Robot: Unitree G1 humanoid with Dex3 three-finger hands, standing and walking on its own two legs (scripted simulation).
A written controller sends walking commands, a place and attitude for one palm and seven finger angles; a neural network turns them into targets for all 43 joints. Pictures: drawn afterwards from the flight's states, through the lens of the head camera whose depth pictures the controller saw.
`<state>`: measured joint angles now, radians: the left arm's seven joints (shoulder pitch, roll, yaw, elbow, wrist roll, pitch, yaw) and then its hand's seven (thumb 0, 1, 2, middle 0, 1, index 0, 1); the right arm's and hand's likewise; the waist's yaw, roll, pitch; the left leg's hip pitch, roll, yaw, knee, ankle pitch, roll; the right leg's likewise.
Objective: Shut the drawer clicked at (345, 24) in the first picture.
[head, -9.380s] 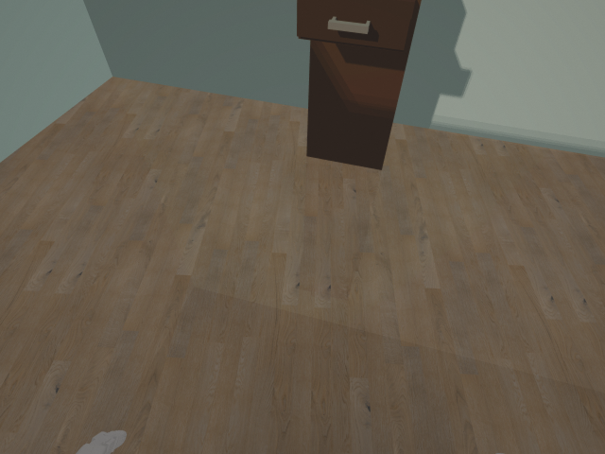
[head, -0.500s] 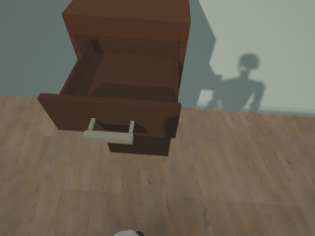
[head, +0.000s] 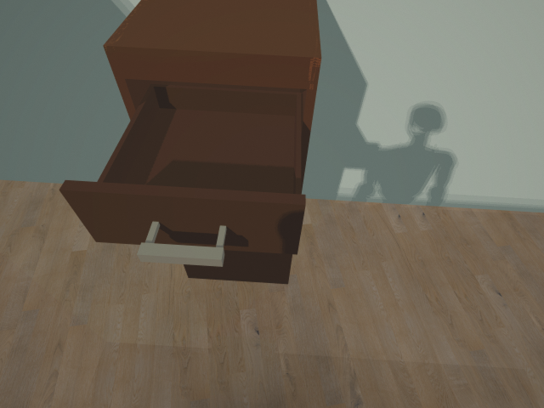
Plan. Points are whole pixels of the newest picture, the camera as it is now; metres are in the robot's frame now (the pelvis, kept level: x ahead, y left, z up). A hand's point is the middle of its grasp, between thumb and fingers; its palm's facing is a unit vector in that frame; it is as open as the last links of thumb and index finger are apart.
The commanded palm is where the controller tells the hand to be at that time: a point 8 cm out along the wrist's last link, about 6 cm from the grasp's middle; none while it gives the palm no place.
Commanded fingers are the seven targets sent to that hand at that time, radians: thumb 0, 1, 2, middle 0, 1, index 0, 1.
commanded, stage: look again from close up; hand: left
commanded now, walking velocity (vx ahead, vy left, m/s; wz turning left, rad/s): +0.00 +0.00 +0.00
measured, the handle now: (185, 242) +0.34 +0.16 +0.04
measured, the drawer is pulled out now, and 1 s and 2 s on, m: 0.30 0.30 0.30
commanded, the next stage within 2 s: shuffle to correct the standing spot in 0.06 s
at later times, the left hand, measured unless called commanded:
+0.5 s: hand out of the picture +0.00 +0.14 -0.17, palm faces +0.02 -0.98 -0.20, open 7.4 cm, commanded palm none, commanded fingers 0.00 0.90 0.90 -0.20 -0.30 -0.20 -0.30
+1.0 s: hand out of the picture +0.08 +0.19 -0.18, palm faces +0.05 -0.96 -0.28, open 7.4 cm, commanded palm none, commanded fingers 0.00 0.90 0.90 -0.20 -0.30 -0.20 -0.30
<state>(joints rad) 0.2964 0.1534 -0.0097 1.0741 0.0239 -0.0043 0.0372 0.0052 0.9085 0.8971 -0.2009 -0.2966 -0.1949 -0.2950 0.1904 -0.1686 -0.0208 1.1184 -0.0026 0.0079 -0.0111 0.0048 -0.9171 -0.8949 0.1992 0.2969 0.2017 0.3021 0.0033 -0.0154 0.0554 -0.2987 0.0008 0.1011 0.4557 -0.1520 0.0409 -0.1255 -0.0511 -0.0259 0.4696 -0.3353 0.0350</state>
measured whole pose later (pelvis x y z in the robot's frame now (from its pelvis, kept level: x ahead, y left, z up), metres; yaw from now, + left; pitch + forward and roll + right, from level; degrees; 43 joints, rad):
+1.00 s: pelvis +0.04 -0.01 -0.02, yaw +1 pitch +0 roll +1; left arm 0.24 0.20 0.02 0.96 0.02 -0.01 0.05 0.01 0.91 0.90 -0.20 -0.30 -0.20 -0.30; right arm 0.16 -0.20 -0.04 0.93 -0.01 0.02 -0.01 0.00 -0.91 -0.90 0.20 0.30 0.20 0.30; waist 0.02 -0.01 0.08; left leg -0.36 0.00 0.10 0.67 -0.30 0.03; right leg -0.31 -0.05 0.02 0.69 -0.40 -0.03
